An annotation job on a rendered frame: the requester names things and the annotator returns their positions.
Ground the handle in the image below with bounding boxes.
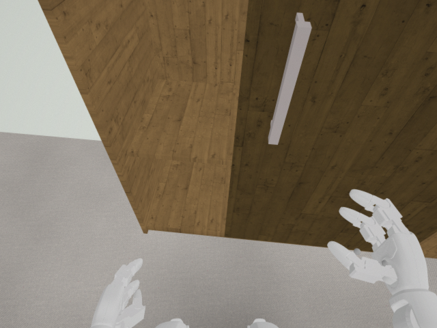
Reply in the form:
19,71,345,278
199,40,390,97
268,12,312,145

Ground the wardrobe door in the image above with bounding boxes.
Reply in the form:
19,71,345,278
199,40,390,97
225,0,437,252
419,232,437,251

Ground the robot right hand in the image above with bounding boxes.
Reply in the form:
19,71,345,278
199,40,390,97
327,189,429,295

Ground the robot left hand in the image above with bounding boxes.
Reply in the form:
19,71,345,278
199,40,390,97
91,258,145,328

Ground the right robot forearm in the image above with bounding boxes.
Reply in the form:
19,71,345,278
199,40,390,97
389,288,437,328

